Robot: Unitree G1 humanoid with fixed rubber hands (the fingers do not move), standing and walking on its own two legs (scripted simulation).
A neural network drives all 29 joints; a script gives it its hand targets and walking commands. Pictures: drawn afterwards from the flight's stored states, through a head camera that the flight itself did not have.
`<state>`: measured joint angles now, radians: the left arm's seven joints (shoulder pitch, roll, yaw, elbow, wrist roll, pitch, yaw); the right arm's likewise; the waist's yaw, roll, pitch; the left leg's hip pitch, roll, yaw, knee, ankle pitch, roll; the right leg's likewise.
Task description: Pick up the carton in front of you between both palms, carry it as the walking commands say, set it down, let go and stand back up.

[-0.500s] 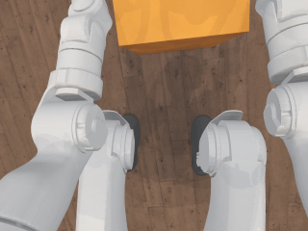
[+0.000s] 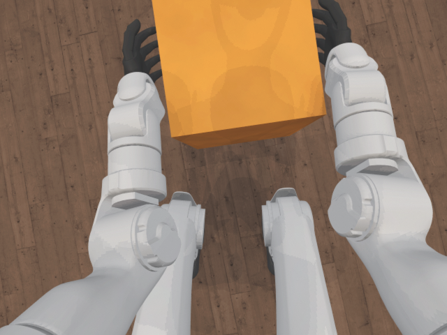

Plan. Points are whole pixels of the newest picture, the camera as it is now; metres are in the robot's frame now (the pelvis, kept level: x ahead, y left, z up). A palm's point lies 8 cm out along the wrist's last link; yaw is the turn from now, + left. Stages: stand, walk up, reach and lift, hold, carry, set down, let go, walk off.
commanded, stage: reach and lift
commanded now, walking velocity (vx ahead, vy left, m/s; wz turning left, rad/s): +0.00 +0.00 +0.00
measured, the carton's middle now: (237, 81) +0.52 -0.03 -0.14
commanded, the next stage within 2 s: none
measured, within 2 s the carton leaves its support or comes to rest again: neither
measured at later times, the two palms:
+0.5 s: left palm (78, 49) +0.47 +0.12 +0.09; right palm (388, 28) +0.47 -0.18 +0.08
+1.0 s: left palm out of the picture +0.43 +0.13 +0.24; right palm out of the picture +0.42 -0.17 +0.24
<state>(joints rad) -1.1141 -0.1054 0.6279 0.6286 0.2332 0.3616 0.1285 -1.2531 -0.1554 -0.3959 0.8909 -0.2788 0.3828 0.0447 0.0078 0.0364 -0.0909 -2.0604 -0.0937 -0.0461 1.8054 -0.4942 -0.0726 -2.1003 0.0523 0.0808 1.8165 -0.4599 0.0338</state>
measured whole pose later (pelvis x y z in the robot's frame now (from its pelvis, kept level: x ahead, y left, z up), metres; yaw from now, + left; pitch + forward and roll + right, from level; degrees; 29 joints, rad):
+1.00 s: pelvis +0.09 +0.00 +0.25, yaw -3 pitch +16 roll +0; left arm -0.41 -0.18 0.38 0.49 0.23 0.38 0.05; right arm -0.42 0.11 -0.32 0.52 -0.25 0.41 0.00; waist 0.00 0.02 -0.16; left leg -0.78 -0.04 -0.08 0.86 -0.37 -0.02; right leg -0.80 0.03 0.07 0.85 -0.34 0.02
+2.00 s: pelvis +0.11 +0.00 +0.31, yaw -3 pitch -4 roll +0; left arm -0.31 -0.16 0.28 0.34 0.31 0.63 -0.01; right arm -0.28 0.16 -0.24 0.31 -0.29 0.67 0.00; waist 0.00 0.01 0.02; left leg -0.10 -0.01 -0.09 0.39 -0.21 -0.01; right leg -0.12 0.02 0.07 0.38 -0.18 0.01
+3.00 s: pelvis +0.10 +0.00 +0.31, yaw -3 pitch -8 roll +0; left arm -0.31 -0.17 0.27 0.26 0.31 0.73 -0.02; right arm -0.29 0.16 -0.23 0.24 -0.29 0.77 0.01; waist 0.00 0.01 0.04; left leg -0.04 -0.01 -0.09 0.38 -0.20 -0.01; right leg -0.06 0.02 0.07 0.37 -0.17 0.01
